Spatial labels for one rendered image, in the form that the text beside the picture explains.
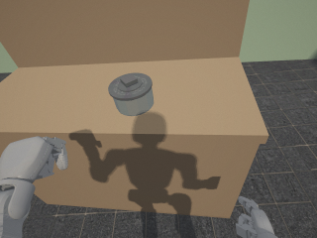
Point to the table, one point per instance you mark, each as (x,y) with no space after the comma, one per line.
(190,154)

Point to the robot left hand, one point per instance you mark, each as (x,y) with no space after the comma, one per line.
(33,158)

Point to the robot right hand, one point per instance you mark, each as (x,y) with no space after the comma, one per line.
(258,223)

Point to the robot left forearm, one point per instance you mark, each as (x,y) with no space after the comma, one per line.
(15,203)

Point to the pot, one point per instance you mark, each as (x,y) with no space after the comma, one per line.
(135,107)

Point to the lid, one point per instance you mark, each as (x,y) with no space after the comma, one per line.
(120,92)

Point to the knob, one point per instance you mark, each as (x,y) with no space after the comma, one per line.
(128,80)

